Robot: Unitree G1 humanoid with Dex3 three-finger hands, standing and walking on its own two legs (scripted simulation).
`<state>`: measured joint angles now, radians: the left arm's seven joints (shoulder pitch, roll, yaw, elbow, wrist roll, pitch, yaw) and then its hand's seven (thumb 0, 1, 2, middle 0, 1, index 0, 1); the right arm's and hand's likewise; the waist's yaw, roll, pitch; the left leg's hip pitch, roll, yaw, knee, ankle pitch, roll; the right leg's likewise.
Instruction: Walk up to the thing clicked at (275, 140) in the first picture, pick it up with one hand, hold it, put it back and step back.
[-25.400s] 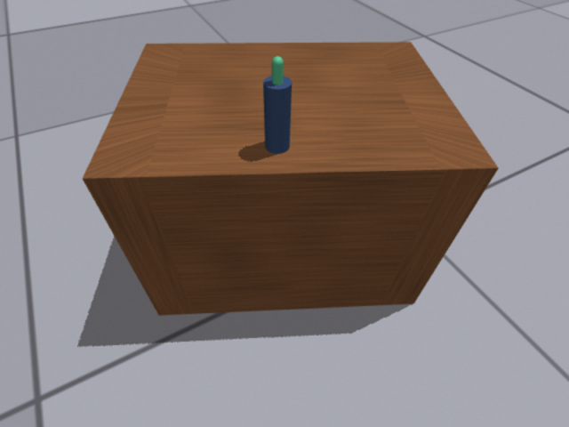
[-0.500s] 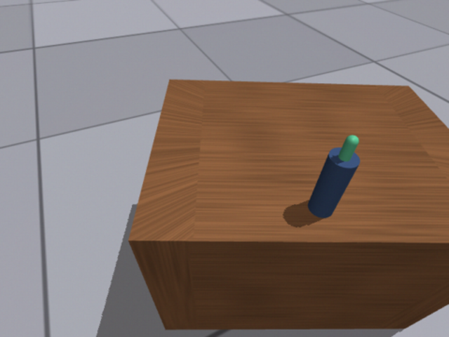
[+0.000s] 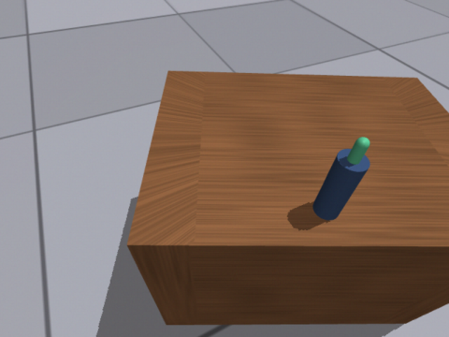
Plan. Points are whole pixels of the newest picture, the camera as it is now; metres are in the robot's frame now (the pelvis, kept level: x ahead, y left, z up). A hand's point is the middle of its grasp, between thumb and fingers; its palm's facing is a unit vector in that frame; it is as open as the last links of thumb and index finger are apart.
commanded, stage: home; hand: right
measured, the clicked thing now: (342, 179) +0.42 -0.25 +0.03
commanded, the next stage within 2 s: stand in 0.66 s
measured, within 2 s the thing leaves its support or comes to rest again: neither
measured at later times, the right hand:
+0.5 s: hand out of the picture +0.09 -0.25 -0.15, palm faces -0.03 +0.93 -0.37, open 17.5 cm
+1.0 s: hand out of the picture +0.07 -0.25 -0.15, palm faces -0.03 +0.93 -0.36, open 14.5 cm
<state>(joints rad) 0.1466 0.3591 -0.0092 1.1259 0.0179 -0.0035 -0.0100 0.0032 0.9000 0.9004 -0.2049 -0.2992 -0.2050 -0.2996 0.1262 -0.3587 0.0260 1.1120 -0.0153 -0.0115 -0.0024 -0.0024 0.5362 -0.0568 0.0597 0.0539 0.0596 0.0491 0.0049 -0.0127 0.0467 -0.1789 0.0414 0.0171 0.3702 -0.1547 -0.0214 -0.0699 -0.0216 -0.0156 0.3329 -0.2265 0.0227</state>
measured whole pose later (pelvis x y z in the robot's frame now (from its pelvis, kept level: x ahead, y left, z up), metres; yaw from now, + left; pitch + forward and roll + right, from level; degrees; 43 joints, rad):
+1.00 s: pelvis +0.01 +0.01 +0.00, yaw +0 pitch -2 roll +0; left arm 0.15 0.35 0.00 1.12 0.02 0.00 -0.01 0.00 0.90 0.90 -0.20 -0.30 -0.21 -0.30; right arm 0.12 -0.35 0.01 1.13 -0.02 -0.01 0.00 0.00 0.16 -0.43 0.17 0.23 0.17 0.22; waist 0.00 -0.01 0.06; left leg -0.15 0.03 0.03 0.35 -0.16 -0.01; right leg -0.05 -0.04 0.00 0.31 -0.22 0.04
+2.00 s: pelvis +0.01 +0.01 +0.00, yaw -1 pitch -2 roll +0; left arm 0.15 0.35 0.00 1.11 0.02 -0.01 0.00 0.00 0.90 0.90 -0.20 -0.30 -0.21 -0.30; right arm 0.11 -0.34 0.00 1.12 -0.01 -0.01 0.00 0.01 -0.90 -0.90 0.20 0.30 0.20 0.30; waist 0.00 -0.01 0.05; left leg -0.14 0.03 0.04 0.35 -0.16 -0.01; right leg -0.04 -0.04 0.00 0.30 -0.22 0.04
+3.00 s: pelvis +0.01 +0.01 +0.00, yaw -1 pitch -2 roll +0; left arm 0.15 0.35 0.00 1.10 0.02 -0.01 0.00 0.00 0.90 0.90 -0.20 -0.30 -0.21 -0.30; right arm 0.11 -0.34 -0.01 1.13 -0.01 -0.01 0.00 0.01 -0.90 -0.90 0.20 0.30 0.20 0.30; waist 0.00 -0.01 0.05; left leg -0.15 0.02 0.04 0.35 -0.16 0.00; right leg -0.04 -0.04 0.00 0.30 -0.22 0.04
